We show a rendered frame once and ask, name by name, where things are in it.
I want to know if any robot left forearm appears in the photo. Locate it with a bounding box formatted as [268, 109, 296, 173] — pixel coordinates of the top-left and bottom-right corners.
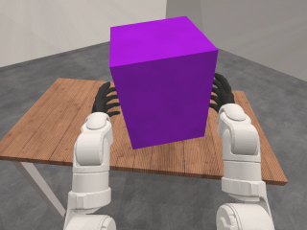
[63, 112, 113, 230]

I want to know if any left robot upper arm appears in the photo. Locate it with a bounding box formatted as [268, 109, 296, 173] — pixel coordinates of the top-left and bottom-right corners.
[65, 215, 116, 230]

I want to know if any robot right hand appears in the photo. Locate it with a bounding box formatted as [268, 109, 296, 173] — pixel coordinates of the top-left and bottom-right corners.
[209, 73, 235, 114]

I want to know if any table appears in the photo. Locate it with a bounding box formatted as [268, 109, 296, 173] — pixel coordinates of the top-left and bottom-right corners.
[0, 78, 288, 218]

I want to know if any robot left hand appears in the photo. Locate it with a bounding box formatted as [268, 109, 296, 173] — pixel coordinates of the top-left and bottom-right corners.
[91, 81, 121, 117]

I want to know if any robot right forearm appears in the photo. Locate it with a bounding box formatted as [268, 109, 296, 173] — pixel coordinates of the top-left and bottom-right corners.
[217, 103, 275, 230]

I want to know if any right robot upper arm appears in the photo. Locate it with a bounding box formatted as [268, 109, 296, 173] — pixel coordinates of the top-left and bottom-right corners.
[216, 203, 274, 230]

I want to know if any carton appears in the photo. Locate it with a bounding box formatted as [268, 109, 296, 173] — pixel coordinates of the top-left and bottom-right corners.
[109, 15, 219, 150]

